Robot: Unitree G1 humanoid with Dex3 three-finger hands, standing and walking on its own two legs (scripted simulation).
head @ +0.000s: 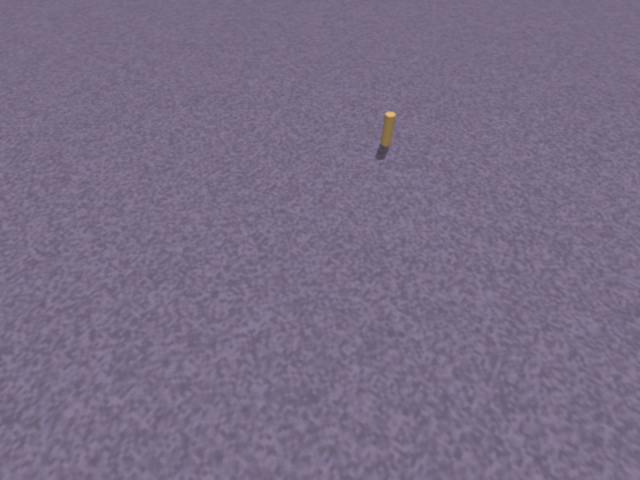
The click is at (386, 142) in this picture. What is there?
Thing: slim round
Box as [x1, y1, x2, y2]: [381, 112, 395, 145]
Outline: 393,112 385,113 381,138 382,145 389,145 395,115
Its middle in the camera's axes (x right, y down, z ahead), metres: +0.39 -0.58 +2.07
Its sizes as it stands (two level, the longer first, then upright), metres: 0.055 0.055 0.182
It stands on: the floor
